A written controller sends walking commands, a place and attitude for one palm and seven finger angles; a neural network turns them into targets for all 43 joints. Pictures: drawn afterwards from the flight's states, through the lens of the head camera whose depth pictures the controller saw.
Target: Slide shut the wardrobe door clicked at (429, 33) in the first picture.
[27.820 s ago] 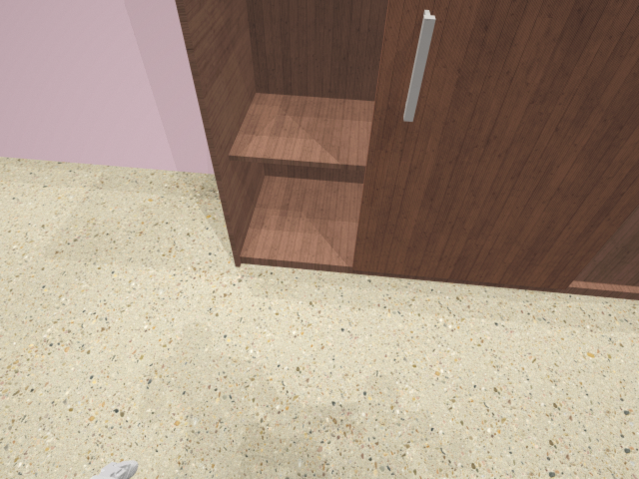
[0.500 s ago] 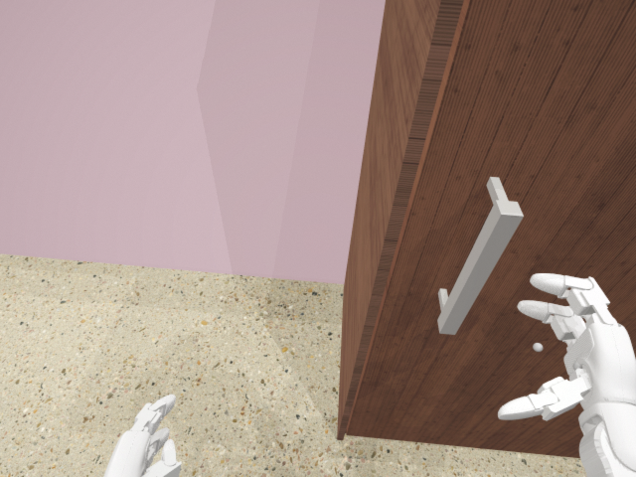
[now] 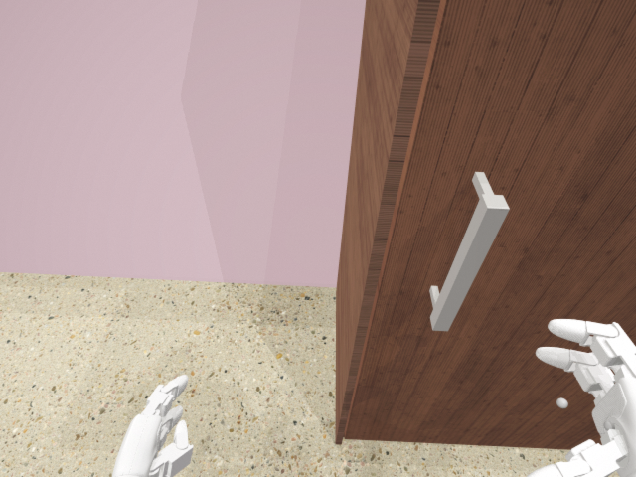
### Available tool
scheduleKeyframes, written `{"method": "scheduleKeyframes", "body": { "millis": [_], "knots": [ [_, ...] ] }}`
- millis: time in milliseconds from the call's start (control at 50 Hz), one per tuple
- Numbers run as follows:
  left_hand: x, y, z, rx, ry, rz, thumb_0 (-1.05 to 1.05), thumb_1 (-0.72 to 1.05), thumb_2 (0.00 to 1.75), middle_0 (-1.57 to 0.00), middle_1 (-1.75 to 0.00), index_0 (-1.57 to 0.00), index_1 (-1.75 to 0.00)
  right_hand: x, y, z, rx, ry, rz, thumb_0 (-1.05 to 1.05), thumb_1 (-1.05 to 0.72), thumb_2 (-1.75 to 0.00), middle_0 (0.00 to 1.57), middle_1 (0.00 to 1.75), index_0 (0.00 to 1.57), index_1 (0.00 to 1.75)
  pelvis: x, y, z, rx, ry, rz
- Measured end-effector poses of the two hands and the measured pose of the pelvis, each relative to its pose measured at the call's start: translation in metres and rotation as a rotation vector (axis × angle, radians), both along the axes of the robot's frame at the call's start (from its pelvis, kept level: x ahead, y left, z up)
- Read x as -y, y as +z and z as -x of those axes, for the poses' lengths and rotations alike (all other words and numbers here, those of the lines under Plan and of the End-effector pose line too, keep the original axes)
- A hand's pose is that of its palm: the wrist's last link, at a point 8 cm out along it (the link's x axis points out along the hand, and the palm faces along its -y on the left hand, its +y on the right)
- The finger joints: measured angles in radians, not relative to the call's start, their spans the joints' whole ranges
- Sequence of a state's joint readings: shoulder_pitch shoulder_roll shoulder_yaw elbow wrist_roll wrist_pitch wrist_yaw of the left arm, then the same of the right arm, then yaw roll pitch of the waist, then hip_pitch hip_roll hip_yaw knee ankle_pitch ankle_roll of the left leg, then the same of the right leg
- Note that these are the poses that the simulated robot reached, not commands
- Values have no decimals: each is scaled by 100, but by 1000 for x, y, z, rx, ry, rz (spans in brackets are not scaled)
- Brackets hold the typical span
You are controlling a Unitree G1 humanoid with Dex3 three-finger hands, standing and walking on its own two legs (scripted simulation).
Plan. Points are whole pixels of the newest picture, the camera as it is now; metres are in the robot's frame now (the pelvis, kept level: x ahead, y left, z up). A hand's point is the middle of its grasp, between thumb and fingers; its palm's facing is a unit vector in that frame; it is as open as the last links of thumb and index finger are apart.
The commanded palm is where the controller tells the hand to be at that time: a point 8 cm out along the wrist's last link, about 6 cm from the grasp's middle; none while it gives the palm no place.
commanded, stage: draw the hand back to the body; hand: right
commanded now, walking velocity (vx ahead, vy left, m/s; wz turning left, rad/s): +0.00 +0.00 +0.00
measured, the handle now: (458, 259) +0.36 -0.17 +0.12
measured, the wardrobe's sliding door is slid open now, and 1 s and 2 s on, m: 0.00 0.00 0.00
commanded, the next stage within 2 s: step back with the hand held close in 1.62 s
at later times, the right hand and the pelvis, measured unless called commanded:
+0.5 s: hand (591, 388) +0.19 -0.25 +0.14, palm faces +0.15 +0.99 -0.07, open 14.7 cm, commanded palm +0.15 -0.29 +0.15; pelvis +0.01 -0.01 +0.01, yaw +0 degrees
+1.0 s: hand (626, 357) +0.20 -0.26 +0.17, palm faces +0.43 +0.82 -0.38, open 11.2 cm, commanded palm +0.15 -0.30 +0.19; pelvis +0.01 -0.01 +0.02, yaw +1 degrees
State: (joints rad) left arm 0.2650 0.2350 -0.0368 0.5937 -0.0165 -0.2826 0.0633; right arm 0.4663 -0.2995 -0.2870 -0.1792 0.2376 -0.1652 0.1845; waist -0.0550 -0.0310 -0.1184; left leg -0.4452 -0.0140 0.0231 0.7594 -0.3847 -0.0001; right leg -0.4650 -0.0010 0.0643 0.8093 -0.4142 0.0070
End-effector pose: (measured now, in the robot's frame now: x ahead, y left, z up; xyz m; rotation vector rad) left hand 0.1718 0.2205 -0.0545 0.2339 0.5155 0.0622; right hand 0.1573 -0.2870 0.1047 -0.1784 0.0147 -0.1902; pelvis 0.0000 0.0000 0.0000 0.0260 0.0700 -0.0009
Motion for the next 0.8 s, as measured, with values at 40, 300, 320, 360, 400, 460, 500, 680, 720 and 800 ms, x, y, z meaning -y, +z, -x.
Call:
{"method": "scheduleKeyframes", "body": {
  "millis": [40, 300, 320, 360, 400, 460, 500, 680, 720, 800],
  "knots": [
    [0, -2, 0, -5, -6, -8, 2, 90, 90, -20, -30, -20, -30, 3, 1, 4, 13, -13, 6, -2, 55, -20, 25, 115, 25, 115, 1, -1, 0, 1, -5, -4],
    [14, 12, -10, 102, 17, 27, 2, 90, 90, -20, -30, -20, -30, -4, 23, -23, 53, 140, -106, -2, 55, -20, 25, 115, 25, 115, 9, 3, -6, 26, -2, -7],
    [15, 14, -11, 110, 19, 33, 2, 90, 90, -20, -30, -20, -30, -3, 24, -23, 49, 134, -107, -2, 55, -20, 25, 115, 25, 115, 10, 4, -7, 27, 1, -5],
    [17, 16, -13, 122, 20, 43, 2, 90, 90, -20, -30, -20, -30, 0, 27, -20, 42, 113, -112, -2, 55, -20, 25, 115, 25, 115, 10, 5, -8, 30, 6, -3],
    [19, 18, -15, 126, 16, 48, 2, 90, 90, -20, -30, -20, -30, 4, 29, -15, 38, 86, -113, -2, 55, -20, 25, 115, 25, 115, 10, 5, -9, 33, 9, -2],
    [20, 19, -17, 126, -1, 45, 2, 90, 90, -20, -30, -20, -30, 8, 32, -5, 38, 51, -106, -1, 55, -20, 25, 115, 25, 115, 10, 6, -9, 40, 5, -4],
    [21, 20, -18, 125, -16, 38, 2, 90, 90, -20, -30, -20, -30, 9, 34, 1, 46, 41, -100, -2, 55, -20, 25, 115, 25, 115, 10, 6, -8, 46, 0, -5],
    [20, 17, -14, 70, -46, 7, 2, 90, 90, -20, -30, -20, -30, 14, 57, 10, 94, -146, 141, -1, 39, -27, 25, 106, 25, 106, 6, 9, 1, 80, -5, -4],
    [19, 15, -10, 47, -36, 11, 2, 90, 90, -20, -30, -20, -30, 14, 58, 11, 93, -181, 172, -1, 33, -30, 24, 102, 25, 102, 6, 11, 2, 85, -1, -2],
    [17, 8, -3, 2, -14, 20, 2, 90, 90, -20, -30, -20, -30, 8, 63, 12, 100, -199, 211, -1, 20, -37, 24, 95, 24, 95, 7, 13, 1, 94, 5, 5]
  ]
}}
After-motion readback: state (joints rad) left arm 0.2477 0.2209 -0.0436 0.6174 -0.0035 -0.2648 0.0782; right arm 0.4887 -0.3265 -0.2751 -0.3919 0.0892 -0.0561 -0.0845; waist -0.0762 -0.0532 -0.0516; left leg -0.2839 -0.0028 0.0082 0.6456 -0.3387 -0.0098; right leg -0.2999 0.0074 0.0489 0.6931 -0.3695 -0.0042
